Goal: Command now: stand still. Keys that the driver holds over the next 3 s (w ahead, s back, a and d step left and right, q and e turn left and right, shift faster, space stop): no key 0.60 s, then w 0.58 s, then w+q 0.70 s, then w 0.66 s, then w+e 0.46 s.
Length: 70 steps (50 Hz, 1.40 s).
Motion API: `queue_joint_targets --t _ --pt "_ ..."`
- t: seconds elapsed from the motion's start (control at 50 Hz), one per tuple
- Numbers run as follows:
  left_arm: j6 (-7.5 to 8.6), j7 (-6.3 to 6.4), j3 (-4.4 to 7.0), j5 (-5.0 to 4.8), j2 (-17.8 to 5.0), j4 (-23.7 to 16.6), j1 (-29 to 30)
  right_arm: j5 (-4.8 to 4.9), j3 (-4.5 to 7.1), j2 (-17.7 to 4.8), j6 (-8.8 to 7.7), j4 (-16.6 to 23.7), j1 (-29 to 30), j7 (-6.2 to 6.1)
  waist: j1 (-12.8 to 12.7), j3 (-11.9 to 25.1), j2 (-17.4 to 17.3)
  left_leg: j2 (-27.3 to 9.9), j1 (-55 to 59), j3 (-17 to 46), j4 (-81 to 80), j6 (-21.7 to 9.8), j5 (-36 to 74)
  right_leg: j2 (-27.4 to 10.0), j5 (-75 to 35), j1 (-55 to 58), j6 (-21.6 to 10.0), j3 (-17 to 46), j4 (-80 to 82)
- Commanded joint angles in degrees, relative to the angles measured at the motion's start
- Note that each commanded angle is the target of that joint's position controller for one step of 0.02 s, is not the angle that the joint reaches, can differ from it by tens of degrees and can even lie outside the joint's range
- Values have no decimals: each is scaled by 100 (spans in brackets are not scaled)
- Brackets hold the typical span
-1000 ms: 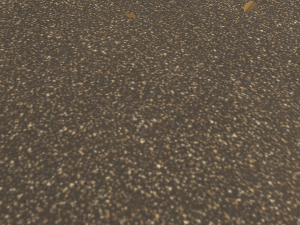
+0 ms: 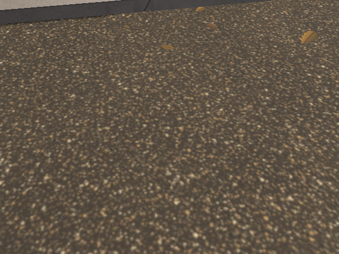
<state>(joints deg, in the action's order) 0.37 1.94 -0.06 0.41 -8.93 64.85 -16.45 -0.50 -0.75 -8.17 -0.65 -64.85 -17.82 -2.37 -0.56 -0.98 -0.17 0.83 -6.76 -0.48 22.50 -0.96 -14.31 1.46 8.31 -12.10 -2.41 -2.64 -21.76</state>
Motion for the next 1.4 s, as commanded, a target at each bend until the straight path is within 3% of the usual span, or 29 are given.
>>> queue_joint_targets --t 0.02,0.6,0.62,0.68,0.72,0.76,0.78,0.84,0.88,0.9,0.92,0.94,0.96,0.98,1.0,1.02,1.06,1.12,1.22,1.28,1.32,1.34,1.36,1.38,1.4 --pt "23 24 62 0 -431 -16 -316 0 56 -421 -20 9 -417 -22 4 -314 -28 -596 -580 574 -519 -191 367 -637 -134 256 -53 736 359" --pt "11 61 55 2 -214 241 -472 -7 41 -230 -27 -154 -691 -56 14 -416 -17 -578 -489 546 -505 -199 485 -647 -279 301 -42 717 298" --pt "5 58 51 5 -195 255 -511 -16 39 -213 -25 -174 -758 -53 20 -303 -13 -530 -453 530 -554 -215 72 -595 139 340 -49 697 322" --pt "-54 25 146 27 -356 153 -486 -51 152 -421 32 -89 -816 -25 58 -582 -148 -370 -784 633 -464 -464 -2086 -285 2250 -168 -230 555 -30" --pt "-41 -30 149 56 -258 -28 -305 -45 196 -469 37 -28 -1013 -1 189 -1043 -311 -636 -877 1154 -696 -719 -3014 -183 2765 -900 -290 528 -421" --pt "69 -106 105 129 -7 -292 83 -37 309 -711 -9 -117 -1419 -10 392 -1163 -890 -1393 -247 2222 -1371 -1101 -3305 53 1765 -1675 -174 -40 -1470" --pt "135 -140 121 188 -76 -426 266 -53 365 -800 -35 -113 -1408 -9 421 -1243 -926 -1735 -170 2541 -1552 -1279 -3083 -123 1428 -1895 -168 -105 -1856" --pt "313 -242 216 126 -292 -701 365 -103 425 -836 -157 -27 -1223 28 260 -1162 -732 -1804 7 2362 -1443 -1324 -2184 -377 1652 -2016 -213 67 -1960" --pt "396 -277 240 45 -190 -657 -2 -35 436 -799 -218 77 -872 42 -51 -1057 -621 -1422 -467 1674 -1104 -1083 -1524 -192 1191 -920 -219 -184 -1108" --pt "416 -275 271 6 -145 -460 -572 -11 441 -794 -233 149 -654 53 -329 -930 -496 -1145 -1064 1279 -733 -944 -1177 46 882 181 -214 -349 -610" --pt "436 -237 361 7 -285 -211 -1312 -25 415 -713 -287 220 -538 73 -630 -661 -154 -837 -1750 861 18 -784 -573 47 828 1454 -234 -110 -352" --pt "472 -154 513 89 -827 -91 -2128 -2 307 -356 -362 434 -344 142 -971 -307 1175 -114 -2577 -36 1956 -469 -536 -1271 2122 2325 -523 1870 724" --pt "384 -156 608 47 -1220 128 -2736 -86 332 -383 -393 634 -359 200 -934 -162 1927 301 -3444 -318 3464 -387 -1657 -2244 2750 2514 -1028 3854 1402" --pt "324 -133 504 82 -865 -40 -2045 -221 392 -607 -368 675 -89 242 -538 -621 834 -158 -3654 64 4274 -480 -1363 -2243 2925 1884 -1046 3633 1333" --pt "349 -154 456 89 -749 -276 -1426 -197 360 -434 -397 708 39 302 -319 -835 319 -367 -3626 185 4386 -509 -741 -2065 2501 1380 -976 3111 1361" --pt "391 -159 423 90 -694 -406 -1059 -136 344 -331 -430 684 19 346 -131 -817 134 -503 -3413 201 4255 -478 -282 -1825 1840 1122 -878 2558 1453" --pt "492 -134 314 58 -463 -407 -972 -169 386 -380 -364 658 -54 397 49 -654 189 -576 -3175 66 3987 -352 70 -1470 619 1081 -738 1748 1496" --pt "572 -98 243 32 -438 -194 -1462 -155 422 -412 -242 798 268 417 64 -549 382 -471 -3420 -227 3777 -233 299 -1301 -1367 1378 -715 1067 1299" --pt "609 -80 163 58 -466 -184 -1529 -64 305 -259 -204 1352 1687 439 -91 -793 515 -221 -3077 -659 2047 -212 993 -1057 -2468 1022 -647 325 1403" --pt "656 -29 170 68 -559 -106 -1629 -37 292 -343 -194 1488 1935 430 -74 -782 572 -15 -2398 -843 1338 -483 1166 -1223 -3338 1149 -559 -5 1346" --pt "684 18 201 70 -684 -108 -1511 -43 364 -522 -223 1410 1541 383 179 -470 583 248 -1831 -906 1255 -751 986 -1325 -4917 1513 -454 -256 662" --pt "667 46 231 86 -768 -129 -1424 -53 426 -636 -254 1265 1049 357 409 -179 599 407 -1391 -930 1265 -879 785 -1352 -5521 1651 -414 -368 -36" --pt "629 61 263 104 -862 -164 -1330 -56 506 -743 -285 1015 311 332 698 214 629 527 -744 -888 1122 -1013 666 -1376 -5651 1677 -400 -419 -979" --pt "596 48 291 76 -941 -200 -1240 -108 595 -867 -309 780 -391 304 1036 506 545 469 143 -729 694 -1156 701 -1279 -4971 1265 -359 -555 -2157" --pt "587 1 265 59 -802 -358 -1244 -207 741 -1297 -293 670 -1093 266 1245 955 46 -633 1211 751 542 -1506 -142 -992 -2968 196 -309 -666 -4015"
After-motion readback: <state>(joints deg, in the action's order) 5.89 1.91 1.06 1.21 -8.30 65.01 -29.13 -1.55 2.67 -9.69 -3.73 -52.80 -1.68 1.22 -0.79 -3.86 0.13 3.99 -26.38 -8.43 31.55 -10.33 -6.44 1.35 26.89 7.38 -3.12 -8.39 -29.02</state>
